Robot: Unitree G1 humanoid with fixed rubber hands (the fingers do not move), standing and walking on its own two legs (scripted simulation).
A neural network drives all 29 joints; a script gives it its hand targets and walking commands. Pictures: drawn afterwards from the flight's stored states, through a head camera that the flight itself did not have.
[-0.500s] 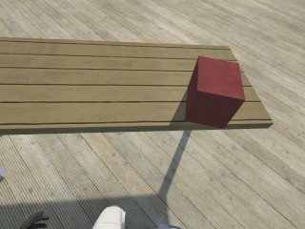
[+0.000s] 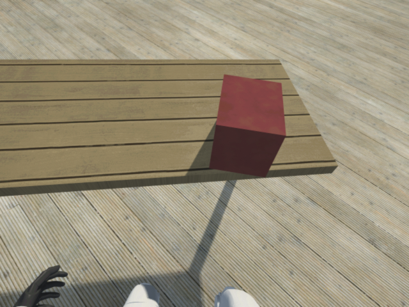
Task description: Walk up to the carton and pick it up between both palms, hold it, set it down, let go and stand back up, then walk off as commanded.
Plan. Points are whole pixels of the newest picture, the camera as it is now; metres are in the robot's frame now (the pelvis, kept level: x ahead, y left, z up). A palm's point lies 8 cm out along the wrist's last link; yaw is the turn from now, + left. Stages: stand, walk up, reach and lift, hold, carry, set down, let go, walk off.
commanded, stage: walk up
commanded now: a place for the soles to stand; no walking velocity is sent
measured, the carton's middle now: (244, 126) +0.61 -0.11 -0.05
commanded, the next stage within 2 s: none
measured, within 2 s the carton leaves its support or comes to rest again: neither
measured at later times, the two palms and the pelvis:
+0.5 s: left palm (59, 286) +0.17 +0.28 -0.09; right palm out of the picture +0.11 -0.36 -0.07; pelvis +0.06 -0.03 +0.00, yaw +3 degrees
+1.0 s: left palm (119, 275) +0.19 +0.17 -0.08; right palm out of the picture +0.18 -0.48 -0.07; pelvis +0.11 -0.16 +0.01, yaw +6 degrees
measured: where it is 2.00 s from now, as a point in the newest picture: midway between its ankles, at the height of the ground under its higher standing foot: outside the picture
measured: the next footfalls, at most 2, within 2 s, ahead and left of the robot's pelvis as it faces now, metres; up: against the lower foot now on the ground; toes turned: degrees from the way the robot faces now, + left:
left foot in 0.34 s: +0.15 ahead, +0.09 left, +0.00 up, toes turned +8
right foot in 0.72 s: +0.20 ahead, -0.21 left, +0.00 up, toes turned +1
